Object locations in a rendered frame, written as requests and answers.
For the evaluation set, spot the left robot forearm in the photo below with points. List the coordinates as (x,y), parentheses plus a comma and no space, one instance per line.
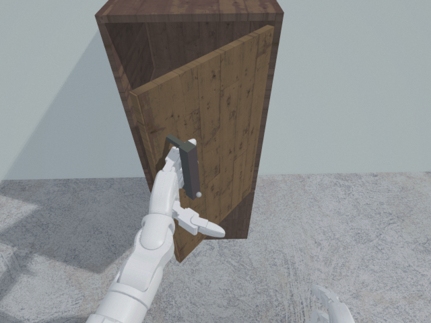
(132,291)

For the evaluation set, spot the left robot hand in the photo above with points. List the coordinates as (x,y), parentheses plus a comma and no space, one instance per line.
(165,192)

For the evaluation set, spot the right robot hand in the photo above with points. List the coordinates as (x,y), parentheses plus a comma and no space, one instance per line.
(338,312)

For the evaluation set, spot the cupboard door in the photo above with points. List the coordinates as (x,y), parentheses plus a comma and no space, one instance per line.
(217,100)

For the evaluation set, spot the handle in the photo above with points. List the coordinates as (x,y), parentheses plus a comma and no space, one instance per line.
(189,163)

